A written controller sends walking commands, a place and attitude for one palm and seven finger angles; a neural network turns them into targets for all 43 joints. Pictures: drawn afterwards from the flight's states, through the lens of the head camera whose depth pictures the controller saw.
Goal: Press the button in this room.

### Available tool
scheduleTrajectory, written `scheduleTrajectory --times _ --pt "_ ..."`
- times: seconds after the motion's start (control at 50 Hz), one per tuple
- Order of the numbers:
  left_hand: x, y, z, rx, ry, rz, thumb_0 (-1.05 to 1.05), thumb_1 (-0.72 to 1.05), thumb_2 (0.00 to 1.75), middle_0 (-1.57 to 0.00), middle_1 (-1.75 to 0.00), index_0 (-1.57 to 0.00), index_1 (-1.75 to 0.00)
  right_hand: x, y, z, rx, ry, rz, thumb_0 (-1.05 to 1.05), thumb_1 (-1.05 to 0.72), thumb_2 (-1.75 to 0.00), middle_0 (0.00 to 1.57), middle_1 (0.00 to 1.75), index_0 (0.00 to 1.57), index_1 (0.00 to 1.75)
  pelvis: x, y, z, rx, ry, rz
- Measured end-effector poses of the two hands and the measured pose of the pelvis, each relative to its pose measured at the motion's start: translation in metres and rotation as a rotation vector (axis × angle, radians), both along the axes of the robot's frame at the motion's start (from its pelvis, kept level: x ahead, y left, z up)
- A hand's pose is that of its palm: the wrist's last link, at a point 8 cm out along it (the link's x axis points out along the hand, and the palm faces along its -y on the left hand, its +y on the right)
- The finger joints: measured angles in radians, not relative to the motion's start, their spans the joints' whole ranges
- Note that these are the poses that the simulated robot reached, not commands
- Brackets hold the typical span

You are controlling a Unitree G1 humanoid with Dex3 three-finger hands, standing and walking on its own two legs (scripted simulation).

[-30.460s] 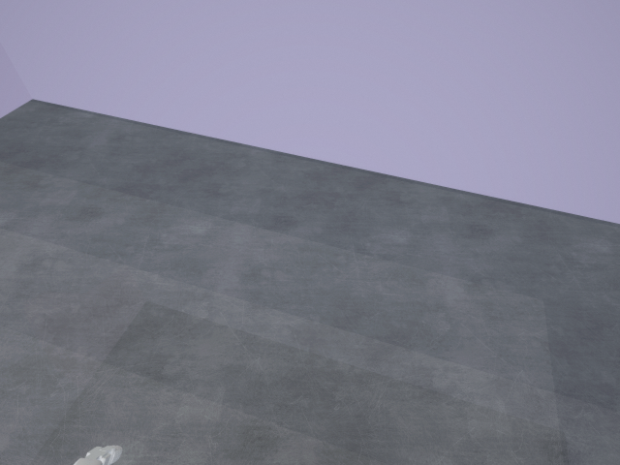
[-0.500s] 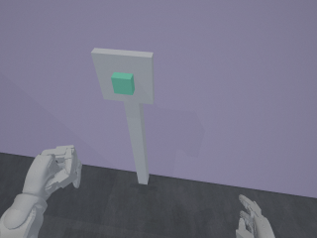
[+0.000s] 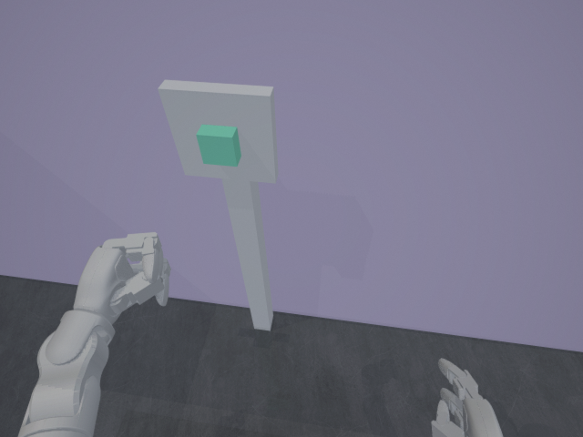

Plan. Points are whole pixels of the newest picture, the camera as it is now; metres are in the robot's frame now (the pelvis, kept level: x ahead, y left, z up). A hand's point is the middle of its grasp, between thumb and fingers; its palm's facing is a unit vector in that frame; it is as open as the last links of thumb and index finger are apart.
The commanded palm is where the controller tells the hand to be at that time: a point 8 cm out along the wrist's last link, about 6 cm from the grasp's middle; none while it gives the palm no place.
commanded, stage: aim a knuckle at the button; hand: left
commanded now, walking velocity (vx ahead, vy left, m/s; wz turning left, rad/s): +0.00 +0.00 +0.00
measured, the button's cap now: (220, 144) +0.55 +0.16 +0.10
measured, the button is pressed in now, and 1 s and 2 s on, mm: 0 0 0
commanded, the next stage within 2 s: press the button with the knuckle in 1.58 s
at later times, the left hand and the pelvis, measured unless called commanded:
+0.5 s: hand (198, 229) +0.38 +0.17 +0.08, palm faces -0.09 -1.00 -0.04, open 3.1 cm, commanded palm +0.37 +0.22 +0.08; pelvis +0.00 +0.00 +0.00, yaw -1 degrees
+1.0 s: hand (221, 189) +0.47 +0.15 +0.07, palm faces -0.09 -1.00 -0.02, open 3.1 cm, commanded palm +0.44 +0.20 +0.07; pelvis +0.00 +0.01 -0.01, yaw -3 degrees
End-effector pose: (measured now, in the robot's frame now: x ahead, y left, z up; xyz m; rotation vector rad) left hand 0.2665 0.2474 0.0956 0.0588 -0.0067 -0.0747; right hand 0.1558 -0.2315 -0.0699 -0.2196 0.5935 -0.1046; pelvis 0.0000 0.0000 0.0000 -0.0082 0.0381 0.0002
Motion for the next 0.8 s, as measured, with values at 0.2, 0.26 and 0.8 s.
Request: scheduleTrajectory --times 0.2,0.26,0.8 --pt "0.038 -0.013 -0.005 -0.008 0.009 -0.003 0.02 0.89 0.90 -1.30 -1.50 -1.30 -1.50 -0.020 -0.011 -0.011 -0.003 0.088 -0.044 0.01 -0.90 -0.90 0.20 0.30 0.20 0.30 0.002 -0.001 0.000 0.009 0.025 -0.013" --pt "0.049 -0.015 -0.007 -0.009 0.011 0.001 0.02 0.89 0.90 -1.30 -1.50 -1.30 -1.50 -0.026 -0.014 -0.014 -0.005 0.121 -0.056 0.01 -0.90 -0.90 0.20 0.30 0.20 0.30 0.002 -0.001 0.000 0.010 0.033 -0.017" --pt "0.164 -0.038 -0.019 -0.035 0.034 -0.010 0.02 0.89 0.90 -1.30 -1.50 -1.30 -1.50 -0.101 -0.025 -0.044 -0.019 0.445 -0.176 0.00 -0.91 -0.90 0.20 0.30 0.20 0.30 0.000 0.002 -0.010 0.010 0.145 -0.035"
